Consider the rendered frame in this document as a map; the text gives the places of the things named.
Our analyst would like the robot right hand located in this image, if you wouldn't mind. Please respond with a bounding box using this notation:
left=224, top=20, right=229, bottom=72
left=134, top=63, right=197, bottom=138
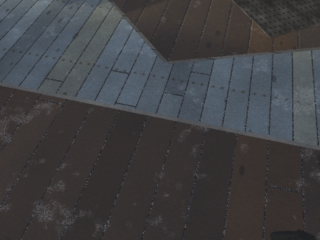
left=270, top=229, right=317, bottom=240

